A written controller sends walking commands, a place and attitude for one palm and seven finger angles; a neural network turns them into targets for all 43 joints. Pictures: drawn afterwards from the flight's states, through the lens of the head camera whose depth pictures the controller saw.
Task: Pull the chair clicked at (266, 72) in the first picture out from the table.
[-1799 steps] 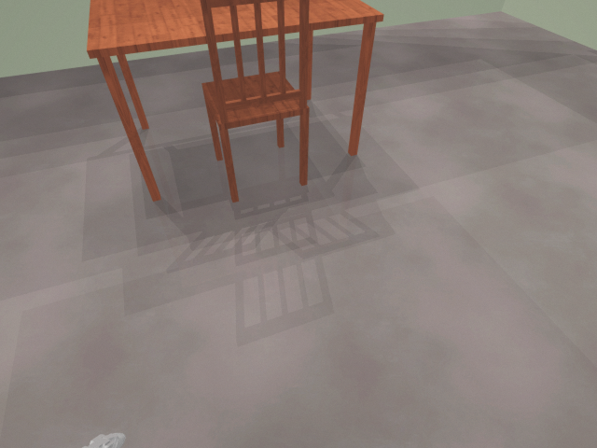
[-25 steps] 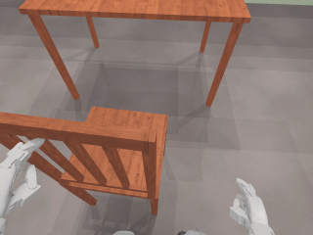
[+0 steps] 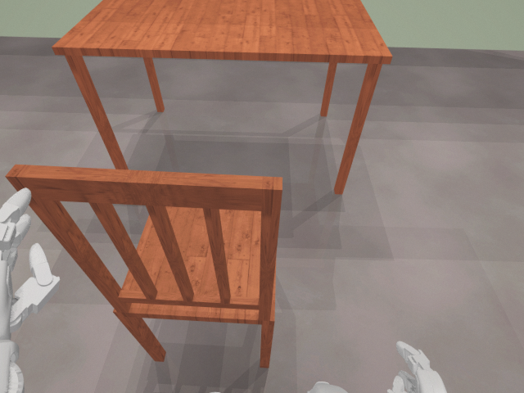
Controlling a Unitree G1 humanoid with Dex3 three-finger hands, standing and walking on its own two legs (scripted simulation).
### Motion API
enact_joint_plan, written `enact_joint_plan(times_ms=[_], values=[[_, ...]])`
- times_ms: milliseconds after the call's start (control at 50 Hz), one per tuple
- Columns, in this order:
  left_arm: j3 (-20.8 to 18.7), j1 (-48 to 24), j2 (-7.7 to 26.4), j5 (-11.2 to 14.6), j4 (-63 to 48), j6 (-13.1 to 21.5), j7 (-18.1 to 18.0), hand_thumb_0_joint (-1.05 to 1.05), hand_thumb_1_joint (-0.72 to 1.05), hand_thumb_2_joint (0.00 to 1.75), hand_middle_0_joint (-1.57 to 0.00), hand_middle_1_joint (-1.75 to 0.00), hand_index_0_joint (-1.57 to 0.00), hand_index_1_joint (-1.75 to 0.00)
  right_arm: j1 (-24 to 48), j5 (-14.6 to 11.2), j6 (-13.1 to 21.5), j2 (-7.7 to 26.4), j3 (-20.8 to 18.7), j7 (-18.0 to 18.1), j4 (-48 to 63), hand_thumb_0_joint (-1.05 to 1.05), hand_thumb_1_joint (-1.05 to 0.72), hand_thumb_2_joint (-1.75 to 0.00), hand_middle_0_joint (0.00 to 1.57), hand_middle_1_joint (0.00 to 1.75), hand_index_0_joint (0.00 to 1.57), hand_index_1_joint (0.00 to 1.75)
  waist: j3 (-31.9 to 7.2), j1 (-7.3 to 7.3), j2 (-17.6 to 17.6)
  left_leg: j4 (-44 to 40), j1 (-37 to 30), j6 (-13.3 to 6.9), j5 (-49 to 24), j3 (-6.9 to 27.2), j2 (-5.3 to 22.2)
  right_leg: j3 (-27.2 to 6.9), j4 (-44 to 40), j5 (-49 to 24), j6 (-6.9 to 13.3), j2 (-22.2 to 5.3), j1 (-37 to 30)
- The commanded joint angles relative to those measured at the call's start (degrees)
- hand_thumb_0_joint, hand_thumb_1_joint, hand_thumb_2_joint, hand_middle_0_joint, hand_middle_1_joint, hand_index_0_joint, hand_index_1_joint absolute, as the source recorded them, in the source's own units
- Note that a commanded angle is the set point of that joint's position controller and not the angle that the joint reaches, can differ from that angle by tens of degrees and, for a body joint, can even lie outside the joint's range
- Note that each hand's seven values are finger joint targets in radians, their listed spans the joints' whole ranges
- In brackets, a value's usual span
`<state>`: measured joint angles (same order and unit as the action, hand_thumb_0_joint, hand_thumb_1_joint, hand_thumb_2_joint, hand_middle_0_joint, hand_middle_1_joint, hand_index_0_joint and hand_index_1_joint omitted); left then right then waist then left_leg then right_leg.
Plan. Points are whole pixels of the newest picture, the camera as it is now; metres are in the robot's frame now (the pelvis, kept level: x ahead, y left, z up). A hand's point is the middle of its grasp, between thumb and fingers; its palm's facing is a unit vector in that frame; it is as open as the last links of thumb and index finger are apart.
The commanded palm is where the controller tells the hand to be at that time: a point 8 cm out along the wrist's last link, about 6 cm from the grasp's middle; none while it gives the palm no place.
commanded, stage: step back with the hand held close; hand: left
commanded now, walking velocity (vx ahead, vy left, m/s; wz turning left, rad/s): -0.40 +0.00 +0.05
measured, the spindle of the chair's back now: (175, 258) +0.36 +0.18 -0.06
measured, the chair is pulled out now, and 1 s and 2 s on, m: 0.68 0.68 0.68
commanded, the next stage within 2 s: stop stepping back and stand still in 0.20 s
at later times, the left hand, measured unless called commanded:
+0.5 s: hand (39, 351) +0.14 +0.22 +0.16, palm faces +0.30 -0.81 -0.49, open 7.4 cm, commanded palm +0.07 +0.27 +0.19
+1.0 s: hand out of the picture +0.04 +0.20 +0.18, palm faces +0.39 -0.82 -0.41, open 7.4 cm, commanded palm -0.02 +0.25 +0.19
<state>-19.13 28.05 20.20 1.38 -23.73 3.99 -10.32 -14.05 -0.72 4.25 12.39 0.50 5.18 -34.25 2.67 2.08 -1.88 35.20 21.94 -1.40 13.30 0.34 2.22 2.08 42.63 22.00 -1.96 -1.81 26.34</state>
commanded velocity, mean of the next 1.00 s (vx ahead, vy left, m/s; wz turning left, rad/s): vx -0.10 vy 0.01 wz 0.00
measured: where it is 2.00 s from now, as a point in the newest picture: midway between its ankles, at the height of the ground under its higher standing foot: outside the picture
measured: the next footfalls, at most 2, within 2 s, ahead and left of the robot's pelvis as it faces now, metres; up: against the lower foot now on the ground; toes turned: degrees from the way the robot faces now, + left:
right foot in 0.20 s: -0.10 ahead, -0.15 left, +0.00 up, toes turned -2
left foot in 0.42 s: -0.01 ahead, +0.08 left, +0.00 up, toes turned +0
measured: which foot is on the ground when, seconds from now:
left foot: down 0.00-0.26, up 0.28-0.40, down 0.42-0.70, up 0.72-0.88, down 0.90-1.00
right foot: up 0.00-0.18, down 0.20-0.42, up 0.44-0.62, down 0.64-0.92, up 0.94-1.00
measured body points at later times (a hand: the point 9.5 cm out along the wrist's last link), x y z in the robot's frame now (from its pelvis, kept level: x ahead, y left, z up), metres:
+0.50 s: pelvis -0.08 -0.03 +0.01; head -0.05 -0.02 +0.45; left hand +0.12 +0.26 +0.19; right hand +0.10 -0.27 -0.07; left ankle -0.05 +0.08 -0.73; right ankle -0.12 -0.15 -0.69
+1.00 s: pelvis -0.17 -0.04 +0.01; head -0.18 -0.02 +0.46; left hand +0.02 +0.24 +0.20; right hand -0.06 -0.30 -0.07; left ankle -0.16 +0.06 -0.73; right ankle -0.10 -0.16 -0.70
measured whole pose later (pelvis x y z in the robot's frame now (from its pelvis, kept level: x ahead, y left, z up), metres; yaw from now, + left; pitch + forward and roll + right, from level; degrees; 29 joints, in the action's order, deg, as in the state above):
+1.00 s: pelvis -0.17 -0.04 +0.01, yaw -1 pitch -4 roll +1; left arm -22.0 30.5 22.8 0.4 -29.5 10.1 -10.2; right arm -17.0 0.1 8.0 10.8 -1.3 4.6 -37.4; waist 1.4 2.6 3.8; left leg 29.3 9.7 -1.6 15.6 -3.4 -0.6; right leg 3.0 42.4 20.6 -1.0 -2.4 22.6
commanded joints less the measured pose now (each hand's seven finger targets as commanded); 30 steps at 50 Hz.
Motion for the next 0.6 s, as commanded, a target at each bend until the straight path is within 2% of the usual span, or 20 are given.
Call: enact_joint_plan(times_ms=[0, 60, 120, 160, 200, 220, 240, 260, 280, 300, 320, 340, 360, 380, 400, 420, 440, 460, 520, 580], values=[[-16.85, -2.05, 20.98, -0.72, -34.24, 10.57, -1.97, 0.00, 0.90, 0.90, -0.20, -0.30, -0.20, -0.30, 8.74, 0.47, 6.29, 6.63, -3.81, -0.01, 10.40, 0.00, -0.90, -0.90, 0.20, 0.30, 0.20, 0.30, -9.89, -2.90, -20.13, -21.75, 12.93, -6.48, 17.31, 14.19, 13.38, -1.91, 16.97, 2.83, 0.33, 0.94, -15.54], [-18.48, 8.68, 16.94, 1.07, -25.07, 12.49, -1.96, 0.00, 0.90, 0.90, -0.20, -0.30, -0.20, -0.30, 5.29, 0.07, 7.64, 6.40, -4.52, -1.08, 7.53, 0.00, -0.90, -0.90, 0.20, 0.30, 0.20, 0.30, -7.73, -3.05, -20.17, -21.01, 5.06, -4.92, 20.07, 12.21, 10.51, 1.54, 7.69, 6.22, 1.81, 2.61, -10.66], [-16.66, 7.72, 13.33, 2.69, -15.07, 12.64, -0.94, 0.00, 0.90, 0.90, -0.20, -0.30, -0.20, -0.30, 4.18, 1.01, 7.86, 5.82, -4.06, -0.92, 3.40, 0.00, -0.90, -0.90, 0.20, 0.30, 0.20, 0.30, -6.42, -2.06, -13.31, -17.20, -3.81, -4.45, 5.30, 13.97, 11.98, -1.52, -11.29, 6.03, 2.71, 1.22, -8.56], [-16.12, 3.42, 13.67, 2.23, -11.19, 13.80, 0.29, 0.00, 0.90, 0.90, -0.20, -0.30, -0.20, -0.30, 4.74, 1.31, 8.41, 6.65, -4.49, -1.14, 2.21, 0.00, -0.90, -0.90, 0.20, 0.30, 0.20, 0.30, -8.16, -2.33, -10.97, -10.88, -8.56, -2.83, -4.64, 12.17, 11.05, -0.71, -24.13, -5.82, 2.94, 0.73, -11.86], [-14.57, 0.97, 14.49, 1.13, -8.91, 14.85, 1.55, 0.00, 0.90, 0.90, -0.20, -0.30, -0.20, -0.30, 4.67, 1.29, 8.30, 6.23, -4.74, -1.32, 1.56, 0.00, -0.90, -0.90, 0.20, 0.30, 0.20, 0.30, -10.52, -2.35, -4.05, -0.06, -15.41, -0.84, -13.20, 6.32, 7.36, -1.37, -31.78, -18.88, 2.89, -2.35, -11.27], [-13.19, -1.24, 14.96, 1.40, -10.11, 15.33, 2.01, 0.00, 0.90, 0.90, -0.20, -0.30, -0.20, -0.30, 4.85, 0.53, 8.50, 5.77, -4.56, -1.49, 2.20, 0.00, -0.90, -0.90, 0.20, 0.30, 0.20, 0.30, -12.15, -2.37, 2.55, 6.62, -16.36, 0.44, -11.15, 2.48, 4.38, -2.09, -31.40, -26.29, 3.56, -5.43, -10.90], [-10.10, -2.26, 14.47, 1.23, -11.13, 14.91, 2.50, 0.00, 0.90, 0.90, -0.20, -0.30, -0.20, -0.30, 4.68, -0.20, 7.44, 6.34, -5.32, -1.14, 2.37, 0.00, -0.90, -0.90, 0.20, 0.30, 0.20, 0.30, -13.01, -1.93, 17.57, 14.77, -9.27, 1.86, -5.21, -2.40, -1.20, -5.50, -25.64, -47.66, 5.88, -9.45, -15.97], [-10.21, -1.64, 15.17, 1.59, -11.31, 14.95, 2.76, 0.00, 0.90, 0.90, -0.20, -0.30, -0.20, -0.30, 7.67, -1.28, 7.55, 7.73, -6.53, -1.03, 4.85, 0.00, -0.90, -0.90, 0.20, 0.30, 0.20, 0.30, -8.65, -3.06, 28.42, 22.13, 1.50, 1.61, 11.29, -1.58, -5.30, -8.79, -21.91, -63.76, 7.94, -13.87, -17.94], [-11.56, 0.03, 15.29, 1.46, -10.97, 15.38, 3.03, 0.00, 0.90, 0.90, -0.20, -0.30, -0.20, -0.30, 10.07, -1.65, 7.62, 6.46, -5.86, -1.14, 6.89, 0.00, -0.90, -0.90, 0.20, 0.30, 0.20, 0.30, -5.29, -3.60, 27.18, 23.11, 7.58, 0.77, 15.93, 0.27, -3.63, -7.21, -19.12, -69.35, 9.38, -16.20, -20.93], [-14.51, 3.11, 16.25, 1.52, -8.00, 13.96, 2.76, 0.00, 0.90, 0.90, -0.20, -0.30, -0.20, -0.30, 10.85, -1.71, 6.92, 5.38, -4.60, -1.41, 7.48, 0.00, -0.90, -0.90, 0.20, 0.30, 0.20, 0.30, -5.73, -3.36, 20.57, 18.63, 8.00, 0.41, 14.49, 1.01, -2.13, -8.34, -16.93, -66.57, 9.80, -16.06, -21.04], [-13.06, 6.07, 13.21, 1.66, -7.68, 12.70, 2.78, 0.00, 0.90, 0.90, -0.20, -0.30, -0.20, -0.30, 10.73, -1.75, 5.66, 3.46, -2.32, -1.36, 8.03, 0.00, -0.90, -0.90, 0.20, 0.30, 0.20, 0.30, -5.99, -1.99, 15.99, 8.13, 7.03, 0.22, 11.54, 0.62, -1.28, -5.65, -13.11, -64.43, 7.80, -14.13, -24.48], [-14.68, 6.57, 14.46, 1.56, -9.56, 12.31, 2.28, 0.00, 0.90, 0.90, -0.20, -0.30, -0.20, -0.30, 10.57, -1.62, 4.96, 4.08, -1.85, -0.67, 8.17, 0.00, -0.90, -0.90, 0.20, 0.30, 0.20, 0.30, -7.98, -1.05, 10.25, -3.72, 2.30, -0.07, 3.12, -2.34, -2.83, -2.57, -7.41, -63.92, 5.50, -10.47, -25.75], [-14.43, 4.70, 14.73, 2.05, -13.14, 12.70, 1.87, 0.00, 0.90, 0.90, -0.20, -0.30, -0.20, -0.30, 9.78, -1.55, 4.93, 4.68, -1.76, -0.01, 8.02, 0.00, -0.90, -0.90, 0.20, 0.30, 0.20, 0.30, -11.14, -0.10, 5.16, -14.43, -6.43, -1.05, -16.76, -3.57, -2.62, 0.97, -0.50, -60.40, 2.43, -6.77, -24.51], [-14.65, 4.19, 15.32, 2.49, -17.33, 13.28, 1.38, 0.00, 0.90, 0.90, -0.20, -0.30, -0.20, -0.30, 9.45, -1.04, 5.45, 5.82, -2.85, -0.03, 8.30, 0.00, -0.90, -0.90, 0.20, 0.30, 0.20, 0.30, -13.27, -0.59, -0.88, -14.50, -19.34, -3.67, -40.26, 2.07, 3.89, 1.49, 4.67, -43.10, 0.55, -3.03, -15.38], [-14.30, 2.87, 16.12, 1.76, -21.90, 13.52, 0.94, 0.00, 0.90, 0.90, -0.20, -0.30, -0.20, -0.30, 8.47, -0.48, 5.79, 7.03, -4.37, -0.86, 8.17, 0.00, -0.90, -0.90, 0.20, 0.30, 0.20, 0.30, -14.91, -0.87, -8.95, -10.13, -30.20, -6.96, -58.49, 9.84, 11.66, -0.77, 11.03, -9.50, 0.97, -0.84, -3.19], [-12.69, 1.78, 14.40, 1.86, -23.67, 13.88, 0.98, 0.00, 0.90, 0.90, -0.20, -0.30, -0.20, -0.30, 6.21, -0.41, 6.03, 6.42, -4.76, -1.88, 7.19, 0.00, -0.90, -0.90, 0.20, 0.30, 0.20, 0.30, -15.67, -0.86, -9.45, -10.23, -31.07, -8.46, -57.17, 11.84, 15.23, -4.42, 15.92, 7.92, 1.94, 0.09, -1.50], [-12.70, -0.04, 14.97, 1.25, -25.47, 13.56, 0.63, 0.00, 0.90, 0.90, -0.20, -0.30, -0.20, -0.30, 6.19, -0.26, 6.51, 6.52, -5.23, -1.95, 6.77, 0.00, -0.90, -0.90, 0.20, 0.30, 0.20, 0.30, -12.33, -1.09, -8.61, -10.17, -29.51, -9.14, -52.76, 11.26, 15.41, -5.03, 16.93, 10.06, 1.75, 0.28, 2.37], [-14.52, 2.93, 15.68, 1.29, -25.25, 12.72, 0.26, 0.00, 0.90, 0.90, -0.20, -0.30, -0.20, -0.30, 7.01, 0.39, 6.88, 5.50, -4.71, -1.67, 6.82, 0.00, -0.90, -0.90, 0.20, 0.30, 0.20, 0.30, -12.22, -1.89, -12.90, -11.60, -24.01, -8.66, -43.49, 10.68, 14.03, -4.39, 14.44, 10.48, 1.45, -0.92, 0.80], [-16.22, 5.75, 17.37, 1.41, -26.58, 10.83, -0.46, 0.00, 0.90, 0.90, -0.20, -0.30, -0.20, -0.30, 7.74, -0.76, 6.70, 5.25, -3.78, -1.92, 7.53, 0.00, -0.90, -0.90, 0.20, 0.30, 0.20, 0.30, -8.60, -2.13, -16.30, -13.51, -12.30, -5.08, -24.40, 7.16, 11.26, -0.78, -3.58, 2.80, 1.44, -2.60, -9.97], [-15.60, 9.67, 14.66, 1.52, -16.98, 10.29, 0.09, 0.00, 0.90, 0.90, -0.20, -0.30, -0.20, -0.30, 6.20, -1.42, 5.73, 5.81, -3.45, -1.51, 7.22, 0.00, -0.90, -0.90, 0.20, 0.30, 0.20, 0.30, -4.92, -1.85, -10.44, -14.09, 4.63, -2.46, 8.76, 5.04, 7.96, 1.67, -14.91, -9.36, 0.64, -1.75, -24.03]])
